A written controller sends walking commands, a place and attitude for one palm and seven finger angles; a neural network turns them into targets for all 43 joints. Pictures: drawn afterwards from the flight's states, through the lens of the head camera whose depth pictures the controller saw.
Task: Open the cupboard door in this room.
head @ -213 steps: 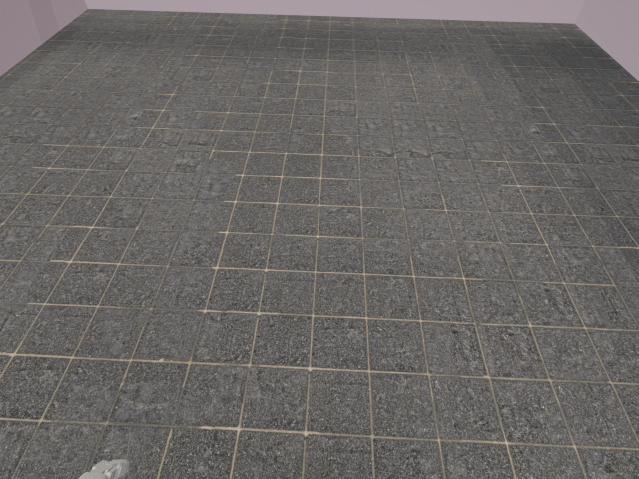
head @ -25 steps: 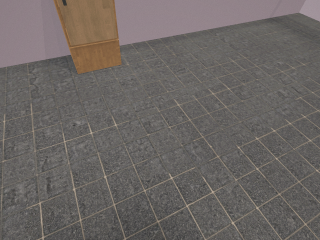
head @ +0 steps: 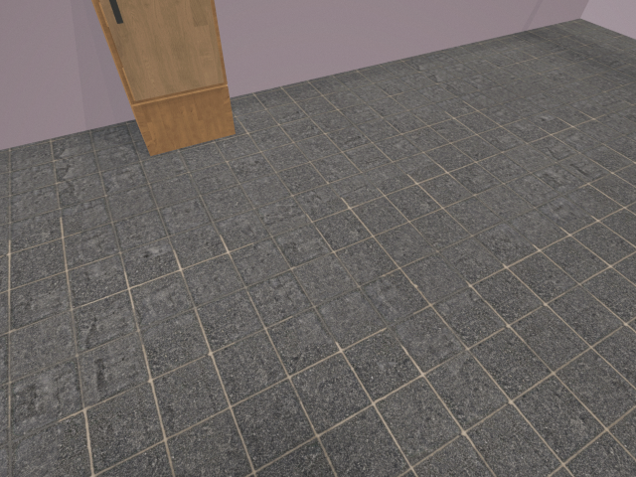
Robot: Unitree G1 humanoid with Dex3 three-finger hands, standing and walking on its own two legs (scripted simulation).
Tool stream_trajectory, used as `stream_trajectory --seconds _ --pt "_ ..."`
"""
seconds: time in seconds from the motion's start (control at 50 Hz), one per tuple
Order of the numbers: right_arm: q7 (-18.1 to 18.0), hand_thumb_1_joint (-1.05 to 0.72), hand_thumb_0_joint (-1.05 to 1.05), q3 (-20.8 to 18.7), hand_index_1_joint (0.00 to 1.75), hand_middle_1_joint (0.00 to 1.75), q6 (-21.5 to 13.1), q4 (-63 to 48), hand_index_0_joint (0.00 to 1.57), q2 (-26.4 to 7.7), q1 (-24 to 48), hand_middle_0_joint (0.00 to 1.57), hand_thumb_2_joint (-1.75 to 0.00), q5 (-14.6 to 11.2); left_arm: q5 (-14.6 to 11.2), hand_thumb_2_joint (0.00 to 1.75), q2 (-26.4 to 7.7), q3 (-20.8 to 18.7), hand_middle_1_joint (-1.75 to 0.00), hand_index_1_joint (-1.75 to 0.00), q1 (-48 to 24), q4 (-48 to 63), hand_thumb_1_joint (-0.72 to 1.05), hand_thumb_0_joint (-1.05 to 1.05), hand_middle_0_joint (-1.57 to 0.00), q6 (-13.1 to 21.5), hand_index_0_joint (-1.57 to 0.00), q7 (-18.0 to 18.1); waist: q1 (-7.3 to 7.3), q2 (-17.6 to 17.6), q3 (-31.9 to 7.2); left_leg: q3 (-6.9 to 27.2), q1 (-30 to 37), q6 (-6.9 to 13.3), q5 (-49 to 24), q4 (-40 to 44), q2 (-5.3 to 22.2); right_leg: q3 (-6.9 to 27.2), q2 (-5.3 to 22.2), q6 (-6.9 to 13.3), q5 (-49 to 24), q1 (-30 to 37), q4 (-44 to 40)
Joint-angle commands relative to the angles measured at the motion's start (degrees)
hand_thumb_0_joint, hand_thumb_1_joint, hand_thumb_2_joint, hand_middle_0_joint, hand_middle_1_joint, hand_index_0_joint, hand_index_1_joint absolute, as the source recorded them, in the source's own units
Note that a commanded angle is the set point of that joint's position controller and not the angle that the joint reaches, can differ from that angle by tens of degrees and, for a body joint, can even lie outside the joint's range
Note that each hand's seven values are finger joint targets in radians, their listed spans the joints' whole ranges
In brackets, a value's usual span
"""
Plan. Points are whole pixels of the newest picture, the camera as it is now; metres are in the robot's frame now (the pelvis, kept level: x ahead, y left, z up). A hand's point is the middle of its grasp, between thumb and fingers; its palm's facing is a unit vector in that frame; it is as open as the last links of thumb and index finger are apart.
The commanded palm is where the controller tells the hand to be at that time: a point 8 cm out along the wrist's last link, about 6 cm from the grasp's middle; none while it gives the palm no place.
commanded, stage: turn or walk to find it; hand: left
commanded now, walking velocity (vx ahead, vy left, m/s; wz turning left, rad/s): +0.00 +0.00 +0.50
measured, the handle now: out of the picture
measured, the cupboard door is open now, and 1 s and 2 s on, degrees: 0 0 0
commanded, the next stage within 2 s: stand and wait in 0.66 s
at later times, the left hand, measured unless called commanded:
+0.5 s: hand out of the picture +0.08 +0.21 -0.15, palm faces +0.22 -0.94 -0.25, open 7.4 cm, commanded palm none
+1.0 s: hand out of the picture -0.10 +0.09 -0.17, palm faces +0.44 -0.88 -0.18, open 7.4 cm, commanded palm none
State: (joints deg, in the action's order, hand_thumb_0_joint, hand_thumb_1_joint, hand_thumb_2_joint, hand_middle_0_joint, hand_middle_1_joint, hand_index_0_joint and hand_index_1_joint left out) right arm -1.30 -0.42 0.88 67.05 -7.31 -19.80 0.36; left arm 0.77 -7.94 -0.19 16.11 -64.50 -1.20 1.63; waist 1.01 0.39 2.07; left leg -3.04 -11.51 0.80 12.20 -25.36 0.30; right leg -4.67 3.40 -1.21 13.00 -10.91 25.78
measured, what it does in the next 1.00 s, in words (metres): steps on the spot, turning left: right foot, then left foot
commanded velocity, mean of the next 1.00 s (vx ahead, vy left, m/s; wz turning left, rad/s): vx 0.05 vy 0.00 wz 0.32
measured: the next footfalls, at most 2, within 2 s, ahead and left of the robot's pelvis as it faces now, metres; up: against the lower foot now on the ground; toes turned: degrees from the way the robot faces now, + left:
right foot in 0.56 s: +0.03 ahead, -0.13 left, +0.00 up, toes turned +13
left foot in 1.00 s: +0.10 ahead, +0.12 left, +0.00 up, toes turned +26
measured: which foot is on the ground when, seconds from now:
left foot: down 0.00-0.56, up 0.58-0.98, down 1.00-1.00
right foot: down 0.00-0.24, up 0.26-0.54, down 0.56-1.00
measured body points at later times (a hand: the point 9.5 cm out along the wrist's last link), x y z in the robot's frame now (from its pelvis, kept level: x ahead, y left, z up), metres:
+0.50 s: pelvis -0.01 -0.01 +0.00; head +0.02 -0.01 +0.45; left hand +0.07 +0.26 -0.13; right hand +0.09 -0.25 -0.15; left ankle +0.02 +0.11 -0.74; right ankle -0.02 -0.14 -0.71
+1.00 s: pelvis +0.07 +0.00 -0.01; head +0.11 +0.01 +0.43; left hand -0.12 +0.14 -0.15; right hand +0.25 -0.18 -0.17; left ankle +0.06 +0.11 -0.74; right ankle +0.00 -0.13 -0.74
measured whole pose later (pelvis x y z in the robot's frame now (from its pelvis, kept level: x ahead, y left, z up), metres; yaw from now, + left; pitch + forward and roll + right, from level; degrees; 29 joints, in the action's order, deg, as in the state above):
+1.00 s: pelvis +0.07 +0.00 -0.01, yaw +22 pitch +0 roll +1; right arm -0.3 -0.6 1.4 59.0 -11.4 -6.4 0.7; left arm 1.3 -6.6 0.9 29.2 -63.7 0.2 1.9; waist -2.9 -0.5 5.3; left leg -4.7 -18.0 0.7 10.5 -32.8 0.0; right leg -8.4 2.7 0.2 25.6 -2.5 30.8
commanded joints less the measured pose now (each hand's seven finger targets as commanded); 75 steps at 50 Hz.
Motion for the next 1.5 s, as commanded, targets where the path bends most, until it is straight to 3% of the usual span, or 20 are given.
stream_trajectory --seconds 0.0,0.16,0.22,0.26,0.4,0.5,0.52,0.54,0.56,0.62,0.68,0.74,0.92,0.96,1.0,1.16,1.32,1.34,1.38,1.48 --pt "0.14 -0.90 0.00 -2.15 0.30 0.30 0.00 -4.82 0.20 -6.85 0.58 0.20 -0.90 0.58 -0.01 0.90 -7.26 -2.69 -0.30 -0.30 2.65 3.43 0.90 0.00 -0.20 0.43 -0.20 0.78 -1.84 0.61 3.51 7.35 -10.33 1.06 4.84 2.97 4.56 3.69 5.49 1.29 8.87 -2.16 -3.55" --pt "0.96 -0.90 0.00 -3.62 0.30 0.30 0.94 -9.90 0.20 -6.43 -1.31 0.20 -0.90 1.06 0.61 0.90 -10.82 -4.83 -0.30 -0.30 -3.05 9.76 0.90 0.00 -0.20 -0.06 -0.20 0.82 0.31 4.47 -0.83 5.55 -10.14 0.47 3.59 -9.71 2.82 4.04 12.94 4.53 13.90 -8.14 -2.52" --pt "1.02 -0.90 0.00 -4.49 0.30 0.30 0.17 -11.98 0.20 -11.15 -1.78 0.20 -0.90 1.60 0.20 0.90 -8.09 -4.82 -0.30 -0.30 -4.80 11.82 0.90 0.00 -0.20 -0.50 -0.20 0.48 1.43 -13.77 1.00 25.59 -11.91 4.57 2.96 6.53 10.42 -3.85 1.36 -0.66 13.38 -11.63 16.85" --pt "-0.05 -0.90 0.00 -5.19 0.30 0.30 -0.49 -12.24 0.20 -13.84 -2.42 0.20 -0.90 1.38 0.58 0.90 -7.39 -4.66 -0.30 -0.30 -5.78 13.04 0.90 0.00 -0.20 -0.30 -0.20 0.46 1.81 -16.80 -2.30 35.47 -2.58 9.90 -5.51 10.64 14.86 2.79 -0.88 -0.60 18.67 -19.52 33.59" --pt "-0.28 -0.90 0.00 -5.45 0.30 0.30 0.04 -15.02 0.20 -15.34 2.19 0.20 -0.90 1.54 -0.37 0.90 -7.34 -3.97 -0.30 -0.30 -8.28 15.11 0.90 0.00 -0.20 0.16 -0.20 0.01 1.30 -8.12 -6.15 28.73 2.79 10.51 -19.07 4.99 10.86 5.16 -2.28 -1.95 15.19 -15.07 24.57" --pt "0.80 -0.90 0.00 -5.85 0.30 0.30 0.65 -17.41 0.20 -15.70 7.30 0.20 -0.90 1.68 0.26 0.90 -8.80 -4.36 -0.30 -0.30 1.28 13.67 0.90 0.00 -0.20 0.72 -0.20 -1.35 -2.93 -8.74 -5.04 26.83 -12.09 5.94 16.42 6.20 4.75 0.98 -5.16 -0.74 9.58 6.33 1.99" --pt "1.06 -0.90 0.00 -5.61 0.30 0.30 0.69 -18.14 0.20 -13.69 9.36 0.20 -0.90 1.27 0.79 0.90 -11.59 -5.03 -0.30 -0.30 5.75 12.83 0.90 0.00 -0.20 1.20 -0.20 -1.31 -5.47 -3.01 -3.50 21.76 -23.58 3.11 21.01 -2.42 0.49 5.49 -0.80 0.83 10.69 16.44 -5.61" --pt "1.13 -0.90 0.00 -4.49 0.30 0.30 0.22 -20.01 0.20 -8.51 9.17 0.20 -0.90 0.57 1.97 0.90 -16.82 -5.95 -0.30 -0.30 7.59 13.27 0.90 0.00 -0.20 1.65 -0.20 -0.67 -6.39 15.22 -1.60 9.24 -38.25 -0.61 21.18 -22.18 -6.04 27.28 17.27 6.03 26.75 21.67 -15.44" --pt "1.45 -0.90 0.00 -4.83 0.30 0.30 -0.19 -21.52 0.20 -11.15 12.84 0.20 -0.90 1.84 0.62 0.90 -17.74 -5.07 -0.30 -0.30 5.26 14.62 0.90 0.00 -0.20 1.56 -0.20 -0.41 -5.85 11.30 3.32 8.93 -38.39 -1.22 18.44 -31.03 -2.84 33.44 24.50 7.78 29.07 10.37 -19.91" --pt "2.96 -0.90 0.00 -5.44 0.30 0.30 1.40 -18.23 0.20 -12.46 9.87 0.20 -0.90 1.74 0.28 0.90 -12.57 -3.87 -0.30 -0.30 -3.84 15.51 0.90 0.00 -0.20 3.13 -0.20 -0.24 0.45 6.47 9.60 8.28 -30.05 -2.15 6.41 -40.44 1.12 19.41 16.81 5.36 16.84 -4.33 -20.36" --pt "2.75 -0.90 0.00 -4.13 0.30 0.30 1.24 -15.75 0.20 -10.00 7.34 0.20 -0.90 1.28 0.15 0.90 -8.98 -2.31 -0.30 -0.30 1.83 13.02 0.90 0.00 -0.20 4.15 -0.20 -0.28 0.03 7.91 4.78 4.40 -27.15 -3.75 2.49 -40.79 0.27 5.33 10.77 4.30 -23.43 5.24 -11.09" --pt "2.18 -0.90 0.00 -3.08 0.30 0.30 1.56 -15.30 0.20 -8.70 9.72 0.20 -0.90 0.97 0.40 0.90 -9.11 -1.74 -0.30 -0.30 9.30 9.43 0.90 0.00 -0.20 4.26 -0.20 0.35 -1.51 8.99 1.28 2.64 -25.35 -3.74 3.51 -37.32 0.17 2.61 10.39 2.79 -47.66 11.97 -5.27" --pt "0.71 -0.90 0.00 -1.07 0.30 0.30 -0.45 -10.83 0.20 -7.24 11.65 0.20 -0.90 0.31 0.48 0.90 -10.01 -1.20 -0.30 -0.30 12.38 4.06 0.90 0.00 -0.20 3.16 -0.20 1.23 -1.05 12.37 -1.89 -4.19 -5.38 -1.08 0.26 -6.62 -3.02 2.64 9.10 5.50 -58.57 12.47 4.25" --pt "0.20 -0.90 0.00 -2.07 0.30 0.30 -1.69 -7.92 0.20 -10.98 3.25 0.20 -0.90 0.85 -0.37 0.90 -9.13 -1.19 -0.30 -0.30 12.77 3.68 0.90 0.00 -0.20 3.09 -0.20 1.30 2.27 5.47 -9.13 1.15 15.09 2.33 -30.69 -1.03 5.27 -0.15 6.29 1.81 -41.96 2.33 17.85" --pt "-0.59 -0.90 0.00 -2.94 0.30 0.30 -1.54 -6.52 0.20 -15.65 -0.71 0.20 -0.90 -0.55 -0.54 0.90 -5.21 -0.59 -0.30 -0.30 14.18 4.27 0.90 0.00 -0.20 2.78 -0.20 1.52 1.88 -10.60 -13.03 16.61 21.64 13.87 -65.72 -2.62 22.30 2.79 0.34 -1.01 23.60 -10.83 34.94" --pt "0.06 -0.90 0.00 -3.60 0.30 0.30 -0.88 -11.04 0.20 -12.24 11.97 0.20 -0.90 0.53 0.42 0.90 -4.13 -2.56 -0.30 -0.30 7.03 5.50 0.90 0.00 -0.20 -0.40 -0.20 0.31 -1.61 -7.53 -0.24 13.17 -5.53 9.75 -11.34 9.11 13.44 1.49 2.10 -2.47 13.12 -8.34 27.13" --pt "0.90 -0.90 0.00 -5.15 0.30 0.30 0.17 -14.40 0.20 -13.22 12.16 0.20 -0.90 0.93 0.40 0.90 -6.90 -3.70 -0.30 -0.30 4.68 10.19 0.90 0.00 -0.20 0.68 -0.20 0.09 -3.24 -7.44 -0.97 16.79 -10.82 6.66 -5.44 2.79 9.73 0.86 -0.57 -2.15 2.20 1.29 5.04" --pt "1.13 -0.90 0.00 -5.03 0.30 0.30 0.12 -14.93 0.20 -11.90 11.90 0.20 -0.90 0.62 0.60 0.90 -8.81 -4.12 -0.30 -0.30 5.55 10.55 0.90 0.00 -0.20 1.21 -0.20 0.26 -4.03 -3.60 -1.74 14.48 -14.19 4.13 -2.30 -2.47 6.66 3.56 2.24 -1.69 -0.58 6.05 -2.09" --pt "1.43 -0.90 0.00 -4.72 0.30 0.30 0.48 -17.59 0.20 -8.42 11.83 0.20 -0.90 0.52 1.25 0.90 -17.45 -5.43 -0.30 -0.30 4.26 13.06 0.90 0.00 -0.20 1.53 -0.20 0.37 -4.62 15.27 -1.94 4.18 -21.81 -1.51 19.64 -26.63 -3.03 23.56 24.11 8.44 -2.82 3.41 -11.55" --pt "2.24 -0.90 0.00 -5.17 0.30 0.30 2.14 -14.41 0.20 -9.66 6.89 0.20 -0.90 1.05 0.68 0.90 -12.13 -4.11 -0.30 -0.30 -6.21 16.41 0.90 0.00 -0.20 1.84 -0.20 0.43 0.12 8.19 -0.21 4.81 -20.21 -3.20 9.56 -44.22 1.16 6.65 15.25 7.14 -9.29 -1.77 -8.12"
